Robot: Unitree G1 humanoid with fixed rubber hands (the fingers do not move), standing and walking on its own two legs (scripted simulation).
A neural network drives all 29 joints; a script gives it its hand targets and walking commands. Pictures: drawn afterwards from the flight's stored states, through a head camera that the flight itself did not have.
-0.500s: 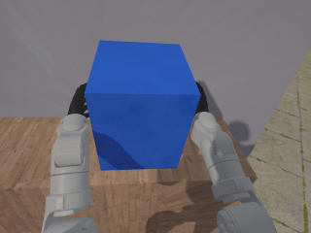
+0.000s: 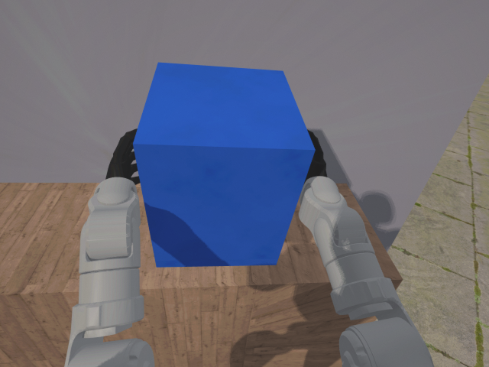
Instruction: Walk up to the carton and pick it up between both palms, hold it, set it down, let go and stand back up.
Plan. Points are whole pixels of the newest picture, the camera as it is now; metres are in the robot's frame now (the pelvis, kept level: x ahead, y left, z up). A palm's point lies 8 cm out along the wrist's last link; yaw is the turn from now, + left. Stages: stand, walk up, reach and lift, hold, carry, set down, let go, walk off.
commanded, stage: hold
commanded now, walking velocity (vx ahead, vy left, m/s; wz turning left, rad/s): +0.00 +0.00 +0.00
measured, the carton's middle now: (220, 168) +0.38 +0.02 +0.20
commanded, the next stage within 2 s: set down in 0.38 s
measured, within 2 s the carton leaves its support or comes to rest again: neither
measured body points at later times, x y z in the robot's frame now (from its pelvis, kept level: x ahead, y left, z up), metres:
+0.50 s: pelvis +0.00 +0.01 +0.00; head -0.06 +0.03 +0.45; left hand +0.36 +0.17 +0.20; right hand +0.37 -0.13 +0.20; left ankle +0.05 +0.12 -0.75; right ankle +0.00 -0.10 -0.75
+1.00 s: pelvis +0.02 +0.01 +0.00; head -0.01 +0.05 +0.45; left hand +0.39 +0.18 +0.12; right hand +0.40 -0.12 +0.14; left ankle +0.05 +0.12 -0.75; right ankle +0.00 -0.10 -0.75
